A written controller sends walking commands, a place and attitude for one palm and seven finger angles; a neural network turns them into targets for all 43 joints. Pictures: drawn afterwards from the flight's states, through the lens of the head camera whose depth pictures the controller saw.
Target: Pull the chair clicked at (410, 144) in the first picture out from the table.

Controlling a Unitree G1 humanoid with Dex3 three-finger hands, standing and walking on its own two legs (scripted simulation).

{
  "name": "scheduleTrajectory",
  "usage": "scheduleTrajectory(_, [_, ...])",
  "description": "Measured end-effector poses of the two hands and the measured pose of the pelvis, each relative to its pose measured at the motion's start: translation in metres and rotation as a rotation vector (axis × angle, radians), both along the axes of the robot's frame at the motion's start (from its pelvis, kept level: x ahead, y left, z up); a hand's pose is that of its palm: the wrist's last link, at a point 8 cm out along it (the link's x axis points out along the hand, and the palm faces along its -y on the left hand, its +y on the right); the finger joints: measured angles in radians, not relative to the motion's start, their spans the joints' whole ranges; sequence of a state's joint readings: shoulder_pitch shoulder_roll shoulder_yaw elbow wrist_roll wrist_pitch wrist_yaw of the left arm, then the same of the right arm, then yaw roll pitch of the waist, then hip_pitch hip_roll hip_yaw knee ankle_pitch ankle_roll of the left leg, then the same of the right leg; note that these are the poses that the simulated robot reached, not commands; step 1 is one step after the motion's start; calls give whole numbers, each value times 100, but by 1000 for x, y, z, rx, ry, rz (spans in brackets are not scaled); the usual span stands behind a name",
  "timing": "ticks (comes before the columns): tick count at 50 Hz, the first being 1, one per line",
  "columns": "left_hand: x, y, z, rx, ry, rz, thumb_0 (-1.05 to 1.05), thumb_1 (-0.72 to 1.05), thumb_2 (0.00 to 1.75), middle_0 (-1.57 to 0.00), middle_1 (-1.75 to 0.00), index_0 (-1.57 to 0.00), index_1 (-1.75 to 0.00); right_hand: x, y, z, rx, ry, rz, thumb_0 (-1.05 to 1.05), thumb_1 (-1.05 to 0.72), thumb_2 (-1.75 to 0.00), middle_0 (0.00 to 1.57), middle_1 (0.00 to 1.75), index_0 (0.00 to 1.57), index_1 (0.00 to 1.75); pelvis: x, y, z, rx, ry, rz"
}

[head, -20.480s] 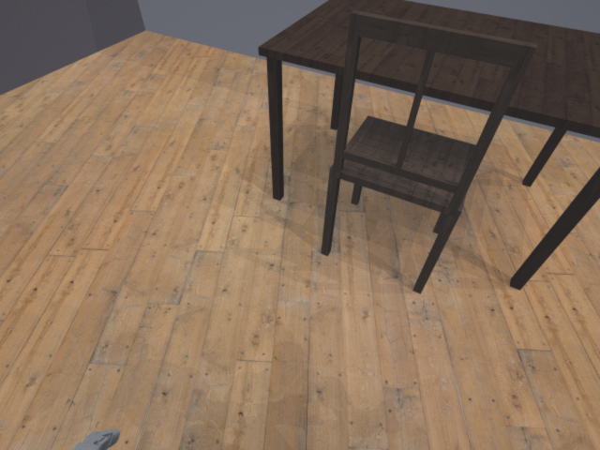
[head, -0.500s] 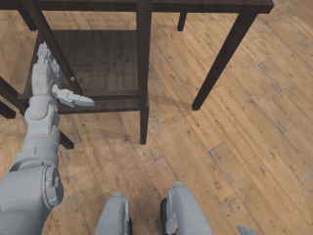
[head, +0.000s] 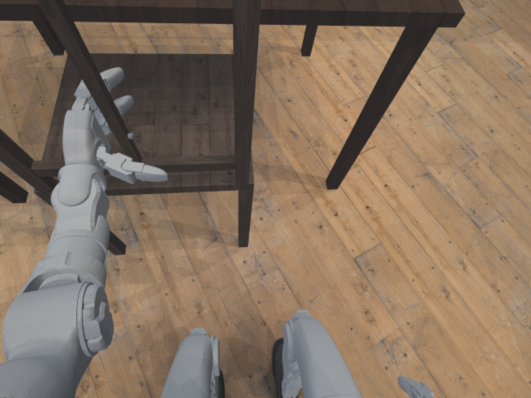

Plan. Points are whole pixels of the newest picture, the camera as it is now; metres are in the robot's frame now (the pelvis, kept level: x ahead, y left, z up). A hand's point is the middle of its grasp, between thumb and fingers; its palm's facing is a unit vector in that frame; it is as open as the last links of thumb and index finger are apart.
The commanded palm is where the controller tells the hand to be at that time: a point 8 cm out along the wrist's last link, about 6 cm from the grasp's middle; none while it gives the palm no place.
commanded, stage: hook a spindle and tug to test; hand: left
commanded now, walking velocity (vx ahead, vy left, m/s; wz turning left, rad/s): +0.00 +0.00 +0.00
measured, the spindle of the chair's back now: (100, 93) +0.53 +0.20 +0.09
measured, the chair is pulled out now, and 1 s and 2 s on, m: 0.00 0.02 0.12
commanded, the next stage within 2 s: step backward, pulling the chair out in 1.14 s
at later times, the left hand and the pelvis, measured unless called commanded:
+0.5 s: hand (128, 133) +0.50 +0.18 +0.04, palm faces +0.04 -1.00 -0.04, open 5.9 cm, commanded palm +0.47 +0.22 +0.04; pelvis +0.00 +0.00 +0.00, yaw +0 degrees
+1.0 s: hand (132, 144) +0.48 +0.17 +0.04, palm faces +0.03 -1.00 -0.04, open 4.9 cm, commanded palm +0.44 +0.22 +0.04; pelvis +0.02 +0.00 +0.01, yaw +0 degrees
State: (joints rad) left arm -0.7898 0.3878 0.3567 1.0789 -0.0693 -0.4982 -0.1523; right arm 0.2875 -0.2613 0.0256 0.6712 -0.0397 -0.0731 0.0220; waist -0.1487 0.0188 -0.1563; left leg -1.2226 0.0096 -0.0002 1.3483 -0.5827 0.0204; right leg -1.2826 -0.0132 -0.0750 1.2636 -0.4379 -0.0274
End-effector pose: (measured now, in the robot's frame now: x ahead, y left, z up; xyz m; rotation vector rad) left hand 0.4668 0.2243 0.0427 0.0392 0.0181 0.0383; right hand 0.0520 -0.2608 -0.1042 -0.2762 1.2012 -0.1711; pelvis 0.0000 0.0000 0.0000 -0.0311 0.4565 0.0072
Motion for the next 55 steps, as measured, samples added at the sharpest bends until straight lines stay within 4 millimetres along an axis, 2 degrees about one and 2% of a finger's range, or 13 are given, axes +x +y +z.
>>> scheduleTrajectory(6, [1,3,1,3,1,3,-1,-36,36,-33,-93,-33,-93,-1,-2,1,-3,3,-5,1,-91,-90,21,30,20,30,0,-1,0,0,1,-1])
scheduleTrajectory(14, [-1,4,3,-4,8,11,-1,-1,51,-45,-129,-41,-130,-2,-2,2,-1,13,-6,1,-91,-90,21,30,20,30,2,-1,2,0,-1,0])
scheduleTrajectory(25, [5,4,-1,2,7,1,0,58,76,-48,-142,-47,-144,-1,-3,2,-12,26,1,1,-91,-90,21,30,20,30,3,1,1,-5,8,8])
scheduleTrajectory(30, [7,3,-2,-5,8,2,1,77,84,-49,-144,-47,-145,-1,-1,1,-8,33,-5,1,-91,-90,21,30,20,30,4,2,1,-5,14,5])
scheduleTrajectory(41, [-2,-1,-1,-5,20,0,1,79,82,-47,-145,-45,-145,8,5,6,15,16,-18,1,-91,-90,21,30,20,30,12,3,8,-1,1,-5])
scheduleTrajectory(55, [-19,-2,-2,-3,11,-11,1,79,81,-48,-145,-44,-145,36,5,11,18,-49,-2,1,-91,-90,21,30,20,30,18,2,12,4,-12,-8])
